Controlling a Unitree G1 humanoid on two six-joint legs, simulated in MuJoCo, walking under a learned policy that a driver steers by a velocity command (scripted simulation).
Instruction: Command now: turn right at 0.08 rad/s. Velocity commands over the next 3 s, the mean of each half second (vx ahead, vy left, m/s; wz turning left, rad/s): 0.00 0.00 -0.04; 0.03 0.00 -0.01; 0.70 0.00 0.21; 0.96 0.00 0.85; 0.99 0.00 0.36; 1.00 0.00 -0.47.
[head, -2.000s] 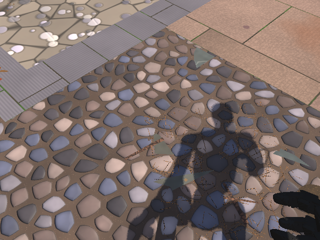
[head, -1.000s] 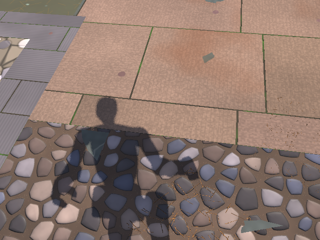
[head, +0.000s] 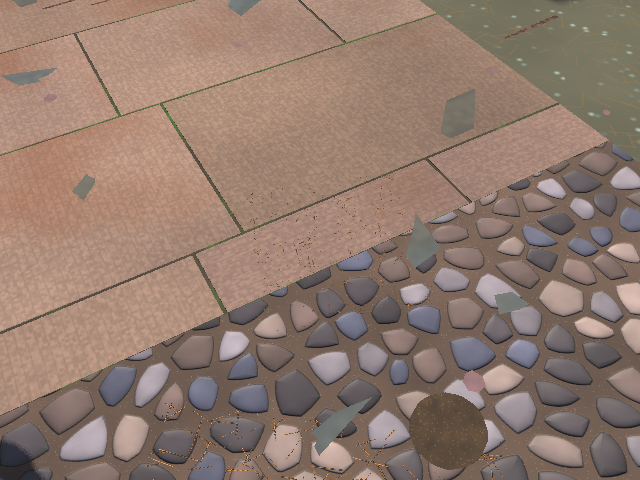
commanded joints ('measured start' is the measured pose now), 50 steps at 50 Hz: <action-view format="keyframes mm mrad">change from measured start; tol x8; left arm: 1 -11 105 22 -29 -7 -21 9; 28 104 85 19 327 -10 -16 28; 48 155 43 18 385 -4 -11 34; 50 26 30 22 301 23 -11 7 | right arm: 1 68 -85 -10 -22 -20 -41 -16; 4 -41 -93 -7 -23 -4 -59 5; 23 -4 -54 13 163 0 -75 -15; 46 77 16 32 298 -1 -81 -27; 50 225 -107 -27 327 -6 -56 -14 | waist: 1 -15 -35 -88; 3 37 81 -41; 46 15 -18 22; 48 -3 45 -8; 50 -66 168 123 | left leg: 1 218 101 -116 -228 238 29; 4 3 127 -143 -217 190 59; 46 51 72 -103 -239 207 62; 48 66 56 -152 -271 -312 105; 50 75 241 -425 -441 -715 225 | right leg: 1 -95 -197 199 -70 169 -36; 2 -77 -96 117 -93 54 -10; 5 65 -103 115 -105 122 -2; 46 48 -139 98 -131 171 29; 48 -20 -52 25 -15 -229 2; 49 -179 -26 3 89 -370 -6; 50 -300 -25 -71 231 -321 -1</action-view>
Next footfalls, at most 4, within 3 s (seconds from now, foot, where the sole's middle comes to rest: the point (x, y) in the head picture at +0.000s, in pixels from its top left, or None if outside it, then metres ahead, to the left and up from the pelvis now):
0.02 left None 0.02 0.12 -0.78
1.26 right None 0.13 -0.12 -0.78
1.74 left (309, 468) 0.52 0.06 -0.78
2.16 right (271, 286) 0.99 0.16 -0.78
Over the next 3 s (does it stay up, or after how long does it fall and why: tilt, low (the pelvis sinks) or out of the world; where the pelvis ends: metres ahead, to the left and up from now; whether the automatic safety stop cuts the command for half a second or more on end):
stays up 1.35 0.65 -0.03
